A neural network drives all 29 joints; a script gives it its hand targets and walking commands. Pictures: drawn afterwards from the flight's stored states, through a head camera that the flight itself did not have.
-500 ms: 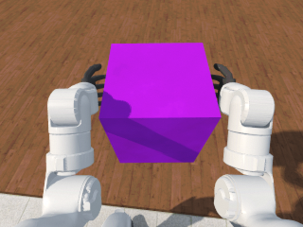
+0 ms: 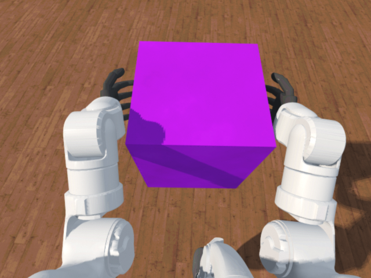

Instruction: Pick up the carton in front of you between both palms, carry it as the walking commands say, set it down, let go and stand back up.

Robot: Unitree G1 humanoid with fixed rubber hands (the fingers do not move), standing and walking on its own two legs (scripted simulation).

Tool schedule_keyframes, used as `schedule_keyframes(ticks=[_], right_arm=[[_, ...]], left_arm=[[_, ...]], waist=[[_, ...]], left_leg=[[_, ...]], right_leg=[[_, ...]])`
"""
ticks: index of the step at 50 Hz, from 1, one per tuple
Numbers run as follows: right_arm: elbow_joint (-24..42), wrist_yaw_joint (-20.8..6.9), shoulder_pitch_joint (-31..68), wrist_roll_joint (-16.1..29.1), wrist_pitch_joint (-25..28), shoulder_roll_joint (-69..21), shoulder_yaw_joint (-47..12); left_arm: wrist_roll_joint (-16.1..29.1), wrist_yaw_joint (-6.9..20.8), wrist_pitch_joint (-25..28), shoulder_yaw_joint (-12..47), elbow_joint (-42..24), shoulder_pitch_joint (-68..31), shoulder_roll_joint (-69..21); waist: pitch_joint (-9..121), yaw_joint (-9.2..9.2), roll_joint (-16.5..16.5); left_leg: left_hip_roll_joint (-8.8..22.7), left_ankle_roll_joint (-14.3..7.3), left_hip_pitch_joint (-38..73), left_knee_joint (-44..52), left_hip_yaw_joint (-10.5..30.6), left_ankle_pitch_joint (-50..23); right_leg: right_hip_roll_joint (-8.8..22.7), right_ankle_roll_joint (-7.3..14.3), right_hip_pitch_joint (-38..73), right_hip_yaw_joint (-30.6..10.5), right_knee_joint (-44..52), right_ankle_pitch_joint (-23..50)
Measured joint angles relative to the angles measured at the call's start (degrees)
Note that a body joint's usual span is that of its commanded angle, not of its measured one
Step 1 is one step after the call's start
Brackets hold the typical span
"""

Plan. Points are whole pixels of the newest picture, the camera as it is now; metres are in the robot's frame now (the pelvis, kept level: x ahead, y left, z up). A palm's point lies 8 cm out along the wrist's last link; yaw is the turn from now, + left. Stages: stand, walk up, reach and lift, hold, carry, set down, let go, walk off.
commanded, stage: carry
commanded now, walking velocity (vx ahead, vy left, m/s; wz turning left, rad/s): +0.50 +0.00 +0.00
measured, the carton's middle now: (194, 125) +0.42 -0.01 +0.07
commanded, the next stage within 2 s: none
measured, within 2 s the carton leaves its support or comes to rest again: neither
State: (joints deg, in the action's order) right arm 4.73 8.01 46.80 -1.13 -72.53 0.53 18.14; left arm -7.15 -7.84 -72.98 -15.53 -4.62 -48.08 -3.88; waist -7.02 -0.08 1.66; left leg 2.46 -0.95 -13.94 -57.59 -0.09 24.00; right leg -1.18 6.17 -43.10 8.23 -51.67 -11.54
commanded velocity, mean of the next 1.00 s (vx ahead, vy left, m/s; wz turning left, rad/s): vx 0.50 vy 0.00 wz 0.00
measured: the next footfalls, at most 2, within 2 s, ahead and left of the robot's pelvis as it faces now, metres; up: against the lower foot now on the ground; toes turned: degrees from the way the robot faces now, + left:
left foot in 0.40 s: +0.43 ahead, +0.08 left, +0.00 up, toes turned +4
right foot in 0.84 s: +0.67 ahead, -0.12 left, +0.00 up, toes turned -9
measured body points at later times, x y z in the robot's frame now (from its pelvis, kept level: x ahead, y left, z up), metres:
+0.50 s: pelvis +0.33 +0.01 +0.05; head +0.34 +0.02 +0.50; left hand +0.73 +0.15 +0.23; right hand +0.72 -0.15 +0.23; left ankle +0.39 +0.07 -0.67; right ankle +0.19 -0.09 -0.58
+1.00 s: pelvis +0.62 -0.04 +0.08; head +0.66 -0.04 +0.52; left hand +0.92 +0.12 +0.14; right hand +0.94 -0.18 +0.13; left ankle +0.53 +0.07 -0.59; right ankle +0.63 -0.12 -0.67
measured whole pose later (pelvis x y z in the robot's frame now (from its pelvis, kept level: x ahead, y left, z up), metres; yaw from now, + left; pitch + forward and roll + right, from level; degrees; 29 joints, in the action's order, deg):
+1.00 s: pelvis +0.62 -0.04 +0.08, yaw +2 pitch +6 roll +0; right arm 12.5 4.7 17.9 -6.5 -67.9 -8.6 12.4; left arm -6.5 -6.3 -68.3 -10.2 -13.5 -16.8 -9.4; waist 1.5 -1.5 0.0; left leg 1.3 0.1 -26.3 -59.3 -3.6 23.6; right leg 1.2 3.3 -17.7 10.9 -22.2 -10.6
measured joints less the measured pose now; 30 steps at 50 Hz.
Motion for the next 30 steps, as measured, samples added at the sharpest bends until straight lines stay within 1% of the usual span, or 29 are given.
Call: schedule_keyframes(ticks=[1,2,3,4,5,7,10,12,14,15,17,19,20,21,22,23,24,25,27,30], right_arm=[[-1.24,-0.30,0.39,-0.26,0.00,0.31,-0.13],[-1.95,-0.47,0.45,-0.66,-0.30,0.25,-0.21],[-2.07,-0.54,0.29,-1.19,-0.77,-0.11,-0.23],[-1.79,-0.58,0.08,-1.83,-1.26,-0.70,-0.18],[-1.31,-0.44,-0.09,-2.70,-1.59,-1.38,-0.22],[-0.18,-0.57,-0.10,-3.92,-1.96,-2.52,0.07],[0.84,-0.91,0.77,-5.35,-1.96,-3.38,0.41],[0.72,-1.07,1.73,-6.00,-1.92,-3.32,0.43],[-0.28,-1.21,2.62,-6.49,-2.05,-2.86,0.34],[-1.06,-1.73,3.01,-6.40,-2.29,-2.51,0.35],[-3.20,-1.85,3.73,-6.41,-2.97,-1.50,0.13],[-6.49,-1.89,4.84,-6.16,-3.69,-0.48,-0.30],[-8.59,-1.89,5.61,-6.00,-4.04,0.01,-0.66],[-10.39,-1.88,6.13,-5.82,-3.95,0.28,-0.98],[-12.20,-1.84,6.56,-5.63,-3.84,0.50,-1.45],[-13.84,-1.69,6.67,-5.31,-3.97,0.69,-1.92],[-15.11,-1.53,6.37,-4.84,-4.29,0.87,-2.24],[-16.01,-1.37,5.79,-4.25,-4.66,1.08,-2.42],[-17.34,-1.12,4.48,-3.13,-4.96,1.34,-2.67],[-18.63,-0.91,2.61,-2.21,-3.87,1.12,-2.97]], left_arm=[[0.11,-0.10,0.15,0.38,0.82,0.28,0.28],[0.55,-0.25,0.05,0.67,1.23,0.90,0.54],[1.21,-0.44,-0.20,0.78,1.26,1.62,0.77],[1.98,-0.67,-0.51,0.72,1.01,2.26,1.01],[2.73,-1.02,-0.80,0.71,0.62,2.70,1.17],[3.93,-1.32,-0.95,0.28,-0.13,3.07,1.54],[5.21,-1.52,-0.67,-0.26,-0.23,2.10,2.28],[5.82,-1.54,-0.43,-0.49,0.86,0.56,3.01],[6.23,-1.51,-0.31,-0.59,3.14,-1.28,3.80],[6.35,-1.38,-0.29,-0.58,4.71,-2.22,4.18],[6.30,-1.25,-0.57,-0.30,8.11,-3.96,4.84],[6.01,-1.01,-1.37,0.03,11.39,-5.30,5.68],[5.84,-0.81,-1.97,0.19,12.92,-5.83,6.23],[5.76,-0.55,-2.34,0.55,14.42,-6.47,6.99],[5.72,-0.35,-2.61,0.55,15.77,-6.78,7.52],[5.57,-0.18,-3.01,0.40,16.81,-6.63,7.70],[5.28,-0.11,-3.57,0.26,17.59,-6.23,7.56],[4.78,-0.09,-4.17,0.11,18.19,-5.79,7.16],[3.37,-0.07,-5.07,-0.54,18.90,-4.94,6.05],[1.59,0.03,-4.97,-1.69,18.89,-3.27,4.61]], waist=[[-0.42,-1.24,-0.06],[-0.71,-2.36,-0.22],[-0.90,-3.33,-0.61],[-1.04,-4.18,-1.24],[-1.18,-4.95,-1.96],[-1.26,-6.25,-3.26],[-0.18,-7.59,-4.09],[1.25,-8.03,-3.91],[3.16,-7.93,-3.42],[4.22,-7.64,-3.13],[6.41,-6.70,-2.63],[8.31,-5.07,-2.17],[9.32,-4.21,-1.58],[9.74,-2.73,-2.40],[9.79,-1.29,-2.84],[9.79,-0.02,-2.60],[9.78,1.09,-2.11],[9.71,2.01,-1.61],[9.35,3.39,-0.93],[8.60,4.61,-0.37]], left_leg=[[-2.03,-0.46,-4.13,-11.35,2.43,-0.30],[-3.47,-0.99,-7.81,-19.82,3.51,-0.50],[-4.32,-1.47,-11.21,-25.24,3.59,-0.51],[-4.71,-1.85,-14.33,-27.94,3.07,-0.51],[-4.77,-2.16,-17.15,-28.49,2.31,-0.59],[-4.45,-2.33,-21.68,-24.66,0.59,0.25],[-3.68,-2.35,-26.07,-12.66,-1.18,0.20],[-3.29,-2.27,-27.35,-3.37,-1.74,-3.45],[-3.14,-2.08,-27.04,5.86,-2.19,-8.51],[-3.12,-2.05,-26.28,10.28,-2.61,-11.22],[-3.33,-2.36,-23.53,18.55,-4.06,-16.40],[-3.86,-3.23,-18.58,26.34,-6.21,-20.70],[-3.78,-3.79,-15.57,28.86,-6.69,-21.07],[-4.42,-4.36,-15.18,26.83,-7.18,-18.08],[-4.81,-4.87,-15.29,24.17,-7.50,-15.46],[-4.85,-5.25,-14.84,22.88,-7.54,-13.64],[-4.79,-5.40,-13.85,22.95,-7.41,-12.71],[-4.70,-5.23,-12.55,23.92,-7.23,-12.51],[-4.48,-5.20,-9.61,26.95,-7.01,-12.26],[-3.84,-4.92,-5.25,31.58,-6.81,-12.00]], right_leg=[[-0.36,0.12,1.74,-0.07,0.33,-2.23],[-0.71,0.16,3.88,-0.16,1.75,-3.68],[-0.90,0.10,6.19,-0.29,3.91,-4.37],[-0.89,-0.51,8.55,-0.48,6.48,-4.12],[-0.85,-0.38,10.94,-0.67,9.11,-3.99],[-0.60,0.10,15.57,-1.09,14.14,-3.95],[-0.19,-0.02,21.47,-1.75,19.91,-4.41],[-0.14,-0.30,24.77,-2.24,22.23,-5.50],[-0.27,-0.82,27.93,-2.68,23.58,-7.28],[-0.38,-1.11,29.55,-2.84,23.97,-8.41],[-0.54,-1.76,32.74,-3.04,23.97,-11.17],[-0.40,-2.42,34.97,-2.75,20.63,-14.65],[-0.47,-2.82,35.02,-2.40,16.53,-16.39],[0.59,-3.23,33.54,-2.51,10.47,-16.82],[0.54,-3.81,30.74,-4.24,2.44,-17.17],[-0.15,-3.98,27.43,-5.86,-5.55,-17.68],[-0.63,-3.94,24.18,-6.72,-11.69,-17.12],[-0.71,-3.95,21.20,-7.03,-15.37,-15.81],[0.00,-4.27,16.05,-7.09,-16.60,-12.85],[1.48,-5.31,10.54,-6.87,-10.75,-10.07]])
